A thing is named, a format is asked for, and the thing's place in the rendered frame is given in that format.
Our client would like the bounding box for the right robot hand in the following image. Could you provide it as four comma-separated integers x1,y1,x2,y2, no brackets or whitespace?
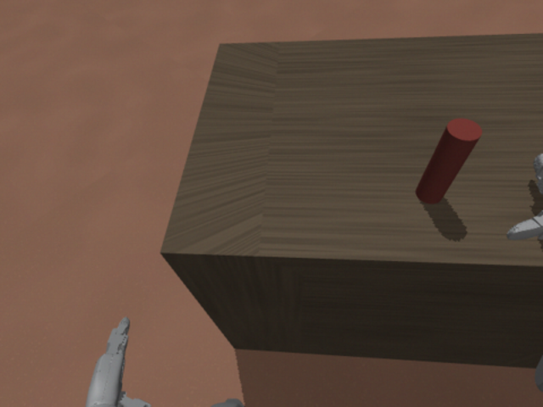
507,153,543,240

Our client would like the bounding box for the left robot hand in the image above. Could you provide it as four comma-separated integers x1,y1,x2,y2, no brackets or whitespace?
86,317,151,407

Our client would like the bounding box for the can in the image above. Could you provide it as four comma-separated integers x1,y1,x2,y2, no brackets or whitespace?
416,119,482,204

